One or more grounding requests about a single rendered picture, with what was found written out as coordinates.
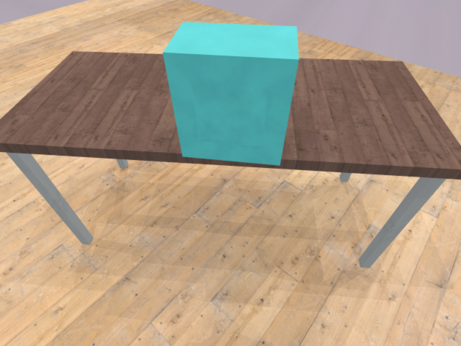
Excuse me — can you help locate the carton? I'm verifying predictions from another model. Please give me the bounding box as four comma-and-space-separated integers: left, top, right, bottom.
163, 22, 299, 166

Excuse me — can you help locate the table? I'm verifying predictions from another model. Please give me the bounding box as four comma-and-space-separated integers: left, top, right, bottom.
0, 51, 461, 268

